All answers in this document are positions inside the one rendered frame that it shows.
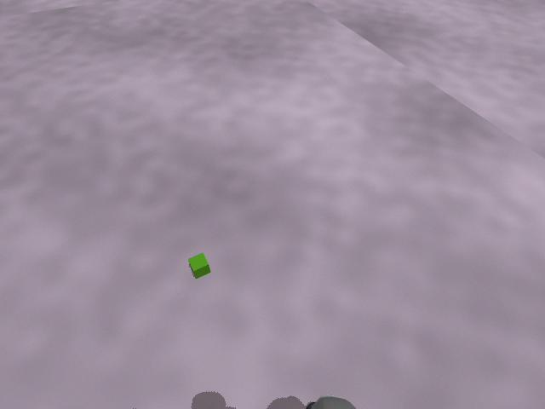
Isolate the cube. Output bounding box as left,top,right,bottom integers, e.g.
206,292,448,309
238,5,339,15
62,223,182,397
188,253,211,279

